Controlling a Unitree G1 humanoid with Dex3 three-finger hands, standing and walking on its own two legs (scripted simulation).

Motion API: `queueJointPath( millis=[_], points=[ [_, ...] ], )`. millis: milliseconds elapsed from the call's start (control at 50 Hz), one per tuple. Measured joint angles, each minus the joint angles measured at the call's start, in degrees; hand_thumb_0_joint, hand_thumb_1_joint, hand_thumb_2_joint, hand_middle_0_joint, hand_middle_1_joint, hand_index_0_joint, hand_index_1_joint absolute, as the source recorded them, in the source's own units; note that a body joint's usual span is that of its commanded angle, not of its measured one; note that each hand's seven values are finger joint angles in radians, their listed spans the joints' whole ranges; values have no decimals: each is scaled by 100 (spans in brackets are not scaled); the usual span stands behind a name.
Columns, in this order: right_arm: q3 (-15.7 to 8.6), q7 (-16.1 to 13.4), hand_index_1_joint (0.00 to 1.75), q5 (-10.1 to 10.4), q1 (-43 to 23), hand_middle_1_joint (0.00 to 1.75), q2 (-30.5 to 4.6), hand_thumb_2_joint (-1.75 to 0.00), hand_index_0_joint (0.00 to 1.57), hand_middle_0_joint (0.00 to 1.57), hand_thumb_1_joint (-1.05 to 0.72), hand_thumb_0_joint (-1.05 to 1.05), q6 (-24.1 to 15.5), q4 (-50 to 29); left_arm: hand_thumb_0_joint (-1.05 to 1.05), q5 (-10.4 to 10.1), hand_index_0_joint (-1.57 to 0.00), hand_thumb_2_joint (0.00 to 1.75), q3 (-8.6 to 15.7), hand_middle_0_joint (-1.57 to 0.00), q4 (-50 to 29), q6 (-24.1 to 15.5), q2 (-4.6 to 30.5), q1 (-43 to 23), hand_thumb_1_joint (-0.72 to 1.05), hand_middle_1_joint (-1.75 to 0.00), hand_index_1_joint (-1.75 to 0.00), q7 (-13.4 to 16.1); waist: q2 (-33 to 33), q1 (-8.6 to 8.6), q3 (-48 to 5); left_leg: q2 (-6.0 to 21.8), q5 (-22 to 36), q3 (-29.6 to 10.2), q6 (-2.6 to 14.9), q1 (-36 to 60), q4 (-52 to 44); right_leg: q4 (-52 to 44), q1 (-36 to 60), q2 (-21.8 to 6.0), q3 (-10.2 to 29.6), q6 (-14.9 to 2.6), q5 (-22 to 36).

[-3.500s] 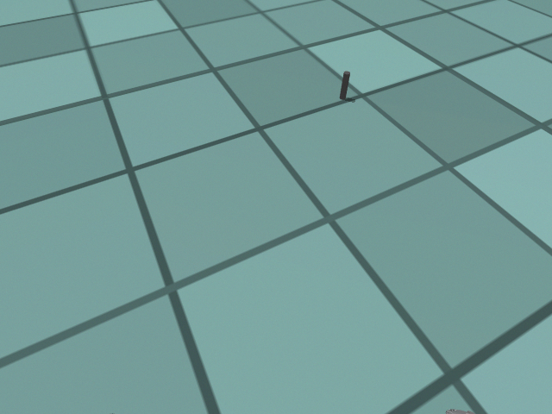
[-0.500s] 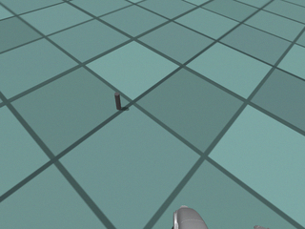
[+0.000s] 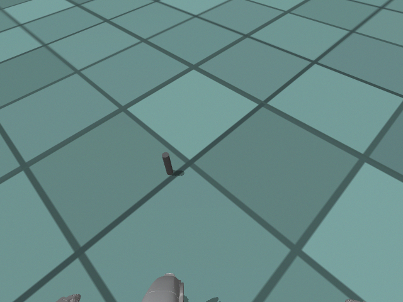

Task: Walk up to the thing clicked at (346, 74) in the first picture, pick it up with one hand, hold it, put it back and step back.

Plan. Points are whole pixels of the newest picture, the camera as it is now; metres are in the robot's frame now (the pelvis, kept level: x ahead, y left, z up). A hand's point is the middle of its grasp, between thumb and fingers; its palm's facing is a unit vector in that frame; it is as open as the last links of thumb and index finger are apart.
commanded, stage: walk up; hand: left
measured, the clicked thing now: (167, 164) +0.90 +0.26 -0.69
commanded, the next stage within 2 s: none
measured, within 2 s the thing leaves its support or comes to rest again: neither
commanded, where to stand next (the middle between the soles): +0.56 +0.05 m, yaw +0 degrees
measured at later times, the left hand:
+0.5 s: hand (92, 243) +0.26 +0.31 -0.15, palm faces -0.08 -0.94 -0.34, open 7.4 cm
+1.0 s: hand (106, 195) +0.40 +0.31 -0.15, palm faces -0.02 -0.93 -0.38, open 7.4 cm
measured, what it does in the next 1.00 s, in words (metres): walks ahead: left foot, then right foot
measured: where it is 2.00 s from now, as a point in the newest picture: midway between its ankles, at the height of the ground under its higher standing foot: (206, 240)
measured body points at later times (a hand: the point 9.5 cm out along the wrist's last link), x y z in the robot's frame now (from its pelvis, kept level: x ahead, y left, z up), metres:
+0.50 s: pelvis +0.20 +0.04 +0.00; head +0.21 +0.04 +0.45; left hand +0.26 +0.36 -0.12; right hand +0.24 -0.29 -0.11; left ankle +0.18 +0.15 -0.74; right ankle +0.31 -0.12 -0.71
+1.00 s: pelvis +0.38 +0.03 -0.02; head +0.38 +0.04 +0.43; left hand +0.40 +0.36 -0.13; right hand +0.46 -0.29 -0.12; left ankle +0.47 +0.16 -0.74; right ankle +0.34 -0.11 -0.74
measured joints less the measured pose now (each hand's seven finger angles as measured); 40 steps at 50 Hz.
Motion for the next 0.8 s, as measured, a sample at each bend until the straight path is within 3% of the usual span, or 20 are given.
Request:
queueJointPath(
  millis=[100, 160, 180, 200, 240, 280, 420, 540, 580, 620, 700, 800],
  points=[
    [-35, 79, 30, -35, -52, 30, 6, -89, 20, 20, -91, 1, -7, 51, 0, 16, -21, 90, 80, -21, 46, 42, 216, 265, 89, -30, -30, -14, -124, 125, -23, 87, 507, 196, 52, 202, -1112, 176, 338, -8, -95, 161, -503],
    [-50, 65, 30, -48, -63, 30, 15, -89, 20, 20, -91, 1, -98, 33, 0, 23, -21, 90, 94, -21, 121, 119, 363, 444, 90, -30, -30, 5, -311, 128, -74, -66, 619, 345, 127, 573, -1402, 745, 374, -171, -69, 254, -1074],
    [-60, 30, 30, -67, -108, 30, 43, -89, 20, 20, -91, 1, -152, 6, 0, 17, -21, 90, 99, -21, 176, 158, 396, 452, 90, -30, -30, 34, -462, 121, -21, -171, 525, 450, 139, 601, -1221, 1264, 223, -334, 28, 182, -1218],
    [-63, -3, 30, -64, -135, 30, 54, -89, 20, 20, -91, 1, -201, -59, 0, -11, -21, 90, 99, -21, 243, 211, 379, 433, 90, -30, -30, 62, -508, 80, 27, -209, 352, 493, 155, 616, -1047, 1950, -36, -317, 238, 109, -1294],
    [-48, -51, 30, 20, -125, 30, 112, -89, 20, 20, -91, 1, -257, -178, 0, -32, -21, 90, 38, -21, 345, 288, 362, 359, 90, -30, -30, 107, -527, -22, 80, -220, 160, 493, 196, 758, -1007, 3213, -626, -93, 577, 10, -1314],
    [19, -102, 30, 61, -67, 30, 194, -89, 20, 20, -91, 1, -260, -236, 1, -69, -21, 90, 1, -21, 364, 289, 381, 300, 90, -30, -30, 110, -620, -62, 105, -252, 135, 542, 209, 1041, -1245, 3744, -1109, -40, 718, -21, -1060],
    [109, -130, 30, 49, 221, 30, 208, -89, 20, 20, -90, 1, -250, -241, 0, -18, -21, 90, 19, -21, 306, 291, 302, 133, 90, -30, -30, -65, -678, -140, 75, -371, 18, 707, 243, 1843, -1940, 2543, -1905, -432, 653, 198, -297],
    [66, -108, 30, 54, 443, 30, 59, -89, 21, 20, -90, 1, -179, -210, 0, 14, -21, 90, 59, -21, 344, 268, 219, -29, 90, -30, -30, -145, -460, -238, 22, -344, -440, 750, 86, 2218, -1884, 1159, -1655, -469, 524, 165, 309],
    [61, -119, 30, 64, 515, 30, 22, -89, 21, 20, -90, 1, -132, -213, 0, 20, -21, 90, 76, -21, 329, 203, 232, -59, 90, -30, -30, -124, -388, -254, -7, -288, -751, 737, -8, 2248, -1592, 753, -1351, -364, 451, 123, 415],
    [50, -161, 30, 74, 510, 30, -35, -89, 20, 20, -90, 1, -65, -171, 0, 41, -21, 90, 107, -21, 295, 90, 160, -146, 90, -30, -30, -51, -109, -245, 61, -38, -1049, 587, 118, 2048, -783, 873, -1220, -156, 301, 139, 444],
    [102, -205, 30, 91, 296, 30, -12, -89, 20, 20, -91, 1, 67, -32, 0, -49, -21, 90, 46, -21, 88, -10, 56, -167, 90, -30, -30, 31, -43, -88, 137, -285, -1207, 174, 234, 1060, 1234, 948, -978, -154, 299, 66, 118],
    [64, -105, 30, 66, 106, 30, -29, -89, 20, 20, -91, 1, 42, -74, 0, -32, -21, 90, -31, -21, -13, 12, 0, 40, 90, -30, -30, 61, 52, -10, 87, -114, -631, 102, 139, 300, 843, 417, -489, -95, 254, 66, 125]
  ],
)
